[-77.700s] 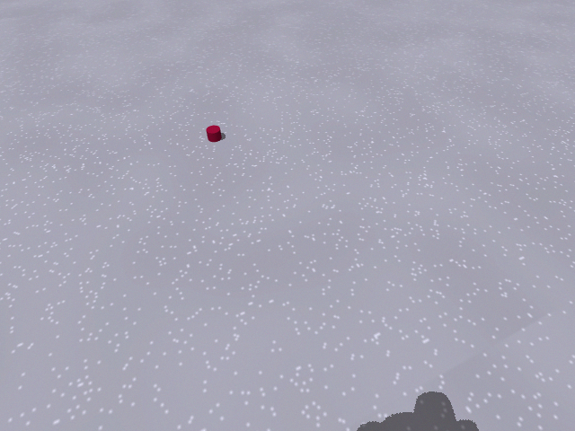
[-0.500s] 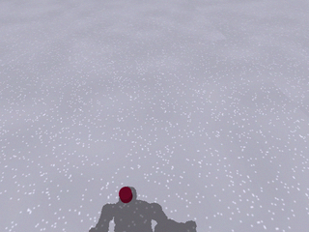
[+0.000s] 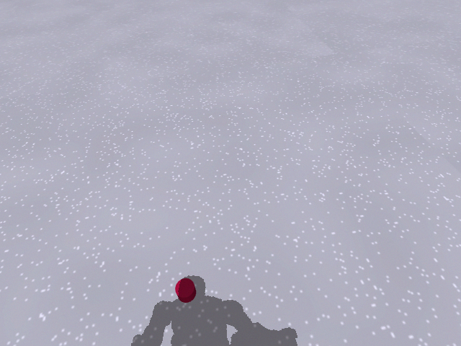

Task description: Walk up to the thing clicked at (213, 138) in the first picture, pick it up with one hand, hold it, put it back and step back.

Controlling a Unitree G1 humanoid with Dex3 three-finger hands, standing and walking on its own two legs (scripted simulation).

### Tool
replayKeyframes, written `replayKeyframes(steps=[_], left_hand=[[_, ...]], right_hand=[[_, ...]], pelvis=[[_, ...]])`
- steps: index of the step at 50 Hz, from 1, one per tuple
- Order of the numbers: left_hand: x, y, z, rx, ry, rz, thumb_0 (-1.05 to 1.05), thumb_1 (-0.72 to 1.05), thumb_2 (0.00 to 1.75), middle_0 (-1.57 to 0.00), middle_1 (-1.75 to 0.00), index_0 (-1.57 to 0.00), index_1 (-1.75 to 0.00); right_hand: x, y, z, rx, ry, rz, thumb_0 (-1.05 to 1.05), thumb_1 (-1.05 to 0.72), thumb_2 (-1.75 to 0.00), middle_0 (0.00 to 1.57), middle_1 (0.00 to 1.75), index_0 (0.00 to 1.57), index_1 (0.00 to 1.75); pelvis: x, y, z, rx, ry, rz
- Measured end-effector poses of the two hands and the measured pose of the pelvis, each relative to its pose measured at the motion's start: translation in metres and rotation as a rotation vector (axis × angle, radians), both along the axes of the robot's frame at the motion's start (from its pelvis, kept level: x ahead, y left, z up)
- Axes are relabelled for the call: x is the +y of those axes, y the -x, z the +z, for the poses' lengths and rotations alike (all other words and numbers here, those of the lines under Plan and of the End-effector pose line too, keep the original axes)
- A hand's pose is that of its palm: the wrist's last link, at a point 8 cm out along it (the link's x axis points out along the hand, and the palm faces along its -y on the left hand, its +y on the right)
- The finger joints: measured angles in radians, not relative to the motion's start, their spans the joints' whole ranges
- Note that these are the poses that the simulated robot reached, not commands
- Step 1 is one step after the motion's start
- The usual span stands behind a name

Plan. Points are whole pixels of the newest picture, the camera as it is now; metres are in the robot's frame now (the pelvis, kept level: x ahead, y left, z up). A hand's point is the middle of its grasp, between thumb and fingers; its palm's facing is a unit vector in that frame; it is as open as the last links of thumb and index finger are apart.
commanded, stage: stand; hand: left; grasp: from above
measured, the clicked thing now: (185, 290) +0.50 +0.24 -0.75
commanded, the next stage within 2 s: step back in 1.34 s
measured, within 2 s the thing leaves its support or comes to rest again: neither
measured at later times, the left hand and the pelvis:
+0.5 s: hand out of the picture +0.09 +0.24 -0.16, palm faces +0.02 -0.94 -0.33, open 7.4 cm; pelvis +0.01 -0.01 +0.00, yaw +0 degrees
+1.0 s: hand out of the picture +0.08 +0.24 -0.16, palm faces +0.00 -0.94 -0.33, open 7.4 cm; pelvis +0.02 -0.01 +0.00, yaw +0 degrees
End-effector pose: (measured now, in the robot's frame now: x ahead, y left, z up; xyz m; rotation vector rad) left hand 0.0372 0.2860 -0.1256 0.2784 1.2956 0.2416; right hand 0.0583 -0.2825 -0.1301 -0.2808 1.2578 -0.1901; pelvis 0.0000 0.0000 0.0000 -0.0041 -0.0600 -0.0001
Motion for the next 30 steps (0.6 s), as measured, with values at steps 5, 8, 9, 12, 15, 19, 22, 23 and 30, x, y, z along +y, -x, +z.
replayKeyframes(steps=[5, 8, 9, 12, 15, 19, 22, 23, 30], left_hand=[[-0.003, -0.010, 0.000, -0.005, 0.003, -0.007, 0.01, 0.91, 0.90, -0.20, -0.30, -0.21, -0.30], [-0.004, -0.015, 0.001, -0.009, 0.005, -0.010, 0.01, 0.91, 0.90, -0.20, -0.30, -0.21, -0.30], [-0.004, -0.017, 0.001, -0.011, 0.005, -0.010, 0.01, 0.91, 0.90, -0.20, -0.30, -0.21, -0.30], [-0.005, -0.024, 0.002, -0.019, 0.004, -0.011, 0.01, 0.91, 0.90, -0.20, -0.30, -0.21, -0.30], [-0.005, -0.029, 0.003, -0.030, 0.003, -0.013, 0.01, 0.91, 0.90, -0.20, -0.30, -0.21, -0.30], [-0.005, -0.036, 0.004, -0.041, 0.003, -0.017, 0.01, 0.91, 0.90, -0.20, -0.30, -0.21, -0.30], [-0.005, -0.039, 0.004, -0.049, 0.003, -0.020, 0.01, 0.91, 0.90, -0.20, -0.30, -0.21, -0.30], [-0.005, -0.040, 0.004, -0.051, 0.002, -0.021, 0.01, 0.91, 0.90, -0.20, -0.30, -0.21, -0.30], [-0.003, -0.043, 0.005, -0.057, 0.001, -0.027, 0.01, 0.91, 0.90, -0.20, -0.30, -0.21, -0.30]], right_hand=[[-0.003, -0.004, 0.000, 0.003, 0.002, 0.001, 0.00, -0.91, -0.89, 0.21, 0.30, 0.20, 0.30], [-0.004, -0.006, 0.000, 0.005, 0.002, 0.002, 0.00, -0.91, -0.89, 0.21, 0.30, 0.20, 0.30], [-0.004, -0.007, 0.000, 0.005, 0.002, 0.003, 0.00, -0.91, -0.89, 0.21, 0.30, 0.20, 0.30], [-0.005, -0.011, 0.001, 0.000, 0.003, 0.004, 0.00, -0.91, -0.89, 0.21, 0.30, 0.20, 0.30], [-0.006, -0.016, 0.002, -0.008, 0.005, 0.005, 0.00, -0.91, -0.89, 0.21, 0.30, 0.20, 0.30], [-0.007, -0.021, 0.003, -0.019, 0.007, 0.006, 0.00, -0.91, -0.89, 0.21, 0.30, 0.20, 0.30], [-0.008, -0.024, 0.004, -0.028, 0.009, 0.006, 0.00, -0.91, -0.89, 0.21, 0.30, 0.20, 0.30], [-0.008, -0.025, 0.005, -0.030, 0.010, 0.007, 0.00, -0.91, -0.89, 0.21, 0.30, 0.20, 0.30], [-0.010, -0.027, 0.007, -0.039, 0.014, 0.007, 0.00, -0.91, -0.89, 0.21, 0.30, 0.20, 0.30]], pelvis=[[-0.002, -0.004, 0.000, 0.005, -0.001, -0.001], [-0.003, -0.006, 0.000, 0.008, -0.001, -0.002], [-0.003, -0.007, 0.001, 0.009, -0.001, -0.003], [-0.004, -0.009, 0.001, 0.010, -0.002, -0.004], [-0.004, -0.011, 0.001, 0.009, -0.001, -0.005], [-0.005, -0.013, 0.001, 0.009, -0.001, -0.006], [-0.005, -0.014, 0.001, 0.008, -0.001, -0.007], [-0.005, -0.014, 0.001, 0.009, 0.000, -0.007], [-0.006, -0.014, 0.002, 0.009, 0.000, -0.008]])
